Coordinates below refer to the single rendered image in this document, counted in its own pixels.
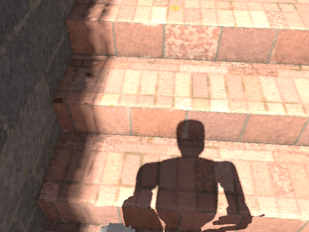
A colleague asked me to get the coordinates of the left robot thigh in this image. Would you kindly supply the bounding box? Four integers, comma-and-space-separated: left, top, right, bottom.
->
101, 222, 135, 232

